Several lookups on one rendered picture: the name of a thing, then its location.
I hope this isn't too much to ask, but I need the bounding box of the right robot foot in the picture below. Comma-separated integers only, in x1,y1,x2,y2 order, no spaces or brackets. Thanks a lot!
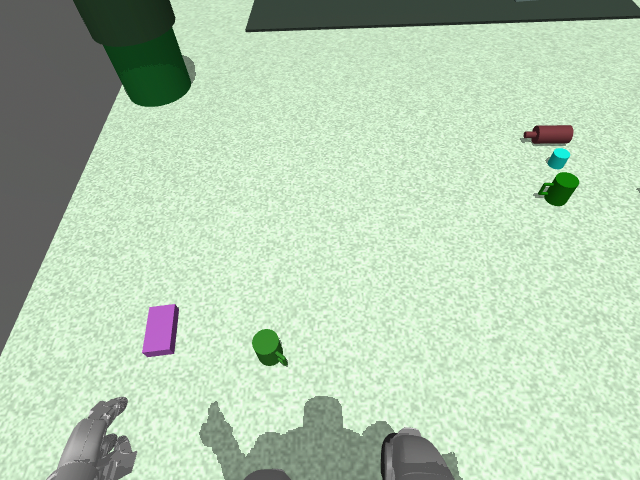
381,433,397,480

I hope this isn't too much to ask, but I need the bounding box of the potted plant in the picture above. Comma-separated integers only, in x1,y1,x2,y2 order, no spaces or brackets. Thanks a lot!
73,0,191,107

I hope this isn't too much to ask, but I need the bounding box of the left robot hand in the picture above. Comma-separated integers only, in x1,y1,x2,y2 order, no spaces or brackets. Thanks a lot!
57,397,137,480

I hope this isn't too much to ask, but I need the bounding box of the left robot arm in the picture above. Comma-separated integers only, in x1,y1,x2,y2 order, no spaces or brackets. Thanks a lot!
46,462,99,480

